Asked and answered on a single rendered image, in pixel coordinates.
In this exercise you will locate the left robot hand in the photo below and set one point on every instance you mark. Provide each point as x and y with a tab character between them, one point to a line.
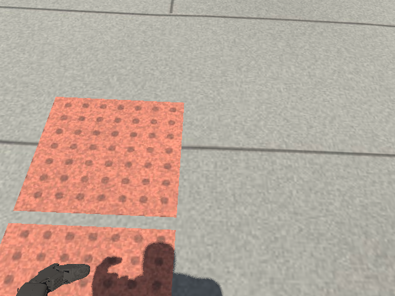
52	277

